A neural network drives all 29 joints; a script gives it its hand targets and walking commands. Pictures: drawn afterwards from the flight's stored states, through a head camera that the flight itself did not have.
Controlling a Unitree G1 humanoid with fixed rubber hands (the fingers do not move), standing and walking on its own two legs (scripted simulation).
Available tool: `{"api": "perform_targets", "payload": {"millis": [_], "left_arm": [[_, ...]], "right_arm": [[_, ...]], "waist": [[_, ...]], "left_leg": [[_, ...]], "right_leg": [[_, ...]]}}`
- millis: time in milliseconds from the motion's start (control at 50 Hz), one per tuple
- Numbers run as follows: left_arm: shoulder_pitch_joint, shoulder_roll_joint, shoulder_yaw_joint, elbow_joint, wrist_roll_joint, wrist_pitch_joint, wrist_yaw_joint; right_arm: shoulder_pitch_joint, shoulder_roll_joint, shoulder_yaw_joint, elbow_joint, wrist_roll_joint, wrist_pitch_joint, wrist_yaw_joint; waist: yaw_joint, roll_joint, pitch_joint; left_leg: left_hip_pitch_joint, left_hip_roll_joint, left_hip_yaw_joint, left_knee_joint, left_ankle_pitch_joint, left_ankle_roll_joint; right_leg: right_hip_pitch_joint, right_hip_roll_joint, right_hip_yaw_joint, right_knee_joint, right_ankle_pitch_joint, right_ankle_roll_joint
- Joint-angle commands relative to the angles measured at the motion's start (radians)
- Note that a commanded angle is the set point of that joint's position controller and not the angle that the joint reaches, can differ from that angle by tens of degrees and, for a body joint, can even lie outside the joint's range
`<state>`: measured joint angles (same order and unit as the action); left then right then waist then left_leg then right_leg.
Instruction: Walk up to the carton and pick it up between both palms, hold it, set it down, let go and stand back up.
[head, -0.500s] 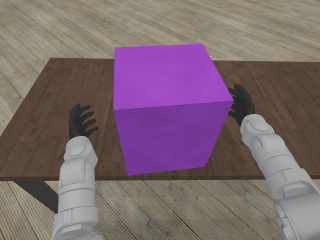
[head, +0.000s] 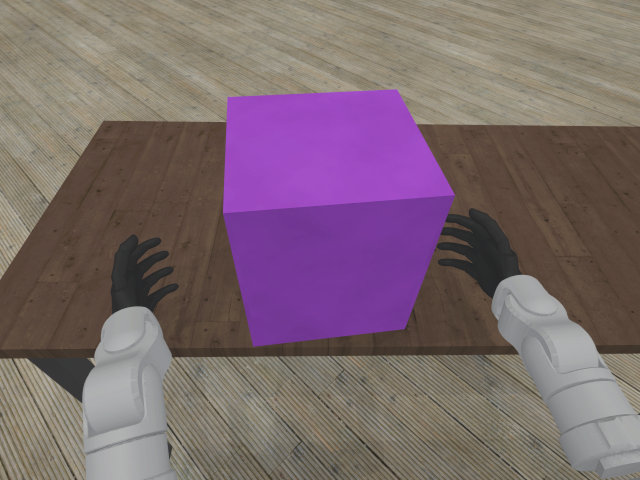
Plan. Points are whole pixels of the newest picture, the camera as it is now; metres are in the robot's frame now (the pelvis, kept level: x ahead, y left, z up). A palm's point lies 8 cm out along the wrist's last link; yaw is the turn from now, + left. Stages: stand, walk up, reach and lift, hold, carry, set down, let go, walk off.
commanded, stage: set down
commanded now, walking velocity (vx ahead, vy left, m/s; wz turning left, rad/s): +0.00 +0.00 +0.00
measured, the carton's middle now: (322, 221) +0.41 +0.05 +0.11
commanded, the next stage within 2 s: none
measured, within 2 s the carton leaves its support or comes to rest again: neither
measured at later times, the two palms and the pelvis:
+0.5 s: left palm (119, 356) +0.22 +0.24 +0.10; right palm (527, 329) +0.28 -0.19 +0.09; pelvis -0.01 -0.01 +0.00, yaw +0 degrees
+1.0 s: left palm (118, 405) +0.18 +0.24 +0.08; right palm (540, 385) +0.23 -0.19 +0.07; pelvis -0.01 -0.01 +0.00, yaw +0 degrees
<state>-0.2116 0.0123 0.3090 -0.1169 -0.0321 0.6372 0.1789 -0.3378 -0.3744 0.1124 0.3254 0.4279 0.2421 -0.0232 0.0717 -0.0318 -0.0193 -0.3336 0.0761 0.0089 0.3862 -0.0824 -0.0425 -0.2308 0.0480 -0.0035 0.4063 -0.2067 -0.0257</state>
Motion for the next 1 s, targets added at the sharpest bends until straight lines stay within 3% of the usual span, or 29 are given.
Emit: {"api": "perform_targets", "payload": {"millis": [0,160,280,380,480,620,700,780,980], "left_arm": [[-0.211,0.231,-0.133,-0.344,-0.053,-0.042,-0.026],[-0.112,0.225,-0.149,-0.412,-0.069,-0.01,-0.023],[-0.001,0.208,-0.16,-0.481,-0.073,0.024,-0.03],[0.093,0.21,-0.169,-0.572,-0.088,0.017,-0.027],[0.176,0.216,-0.179,-0.636,-0.108,-0.007,-0.02],[0.242,0.219,-0.188,-0.602,-0.115,-0.066,-0.011],[0.284,0.228,-0.179,-0.598,-0.107,-0.089,-0.01],[0.332,0.234,-0.175,-0.587,-0.099,-0.104,-0.013],[0.382,0.247,-0.207,-0.528,-0.107,-0.148,-0.035]], "right_arm": [[-0.301,-0.212,-0.152,-0.405,-0.011,-0.053,-0.001],[-0.144,-0.218,-0.186,-0.457,-0.006,-0.021,0.002],[-0.031,-0.233,-0.209,-0.536,-0.009,-0.01,-0.003],[0.058,-0.24,-0.224,-0.639,-0.009,-0.022,-0.008],[0.15,-0.225,-0.233,-0.721,-0.012,-0.029,-0.007],[0.253,-0.164,-0.233,-0.767,-0.04,-0.016,0.007],[0.322,-0.134,-0.219,-0.807,-0.047,-0.015,0.003],[0.379,-0.115,-0.212,-0.83,-0.058,-0.018,-0.007],[0.466,-0.098,-0.227,-0.839,-0.11,-0.033,-0.008]], "waist": [[-0.072,0.044,-0.384],[-0.105,0.044,-0.311],[-0.123,0.031,-0.275],[-0.121,0.026,-0.273],[-0.114,0.018,-0.24],[-0.088,0.002,-0.166],[-0.07,-0.026,-0.147],[-0.055,-0.025,-0.126],[-0.056,-0.01,-0.119]], "left_leg": [[0.375,-0.101,0.051,-0.003,0.242,0.04],[0.386,-0.093,0.042,-0.032,0.16,0.047],[0.402,-0.091,0.035,-0.048,0.158,0.049],[0.41,-0.088,0.029,-0.053,0.178,0.052],[0.394,-0.083,0.025,-0.072,0.137,0.06],[0.362,-0.071,0.032,-0.114,-0.009,0.068],[0.404,-0.078,0.035,-0.105,-0.023,0.059],[0.446,-0.08,0.04,-0.098,-0.009,0.047],[0.438,-0.075,0.035,-0.105,-0.009,0.044]], "right_leg": [[0.046,0.033,0.007,-0.068,0.229,0.021],[0.015,0.025,0.008,-0.081,0.132,0.01],[0.026,0.027,0.004,-0.086,0.147,0.009],[0.04,0.026,0.009,-0.082,0.176,0.01],[0.033,0.014,0.023,-0.09,0.12,0.008],[-0.011,-0.017,0.057,-0.13,-0.083,0.008],[-0.051,-0.043,0.075,-0.163,-0.139,0.002],[-0.081,-0.047,0.072,-0.179,-0.141,-0.001],[-0.069,-0.027,0.05,-0.17,-0.104,0.007]]}}
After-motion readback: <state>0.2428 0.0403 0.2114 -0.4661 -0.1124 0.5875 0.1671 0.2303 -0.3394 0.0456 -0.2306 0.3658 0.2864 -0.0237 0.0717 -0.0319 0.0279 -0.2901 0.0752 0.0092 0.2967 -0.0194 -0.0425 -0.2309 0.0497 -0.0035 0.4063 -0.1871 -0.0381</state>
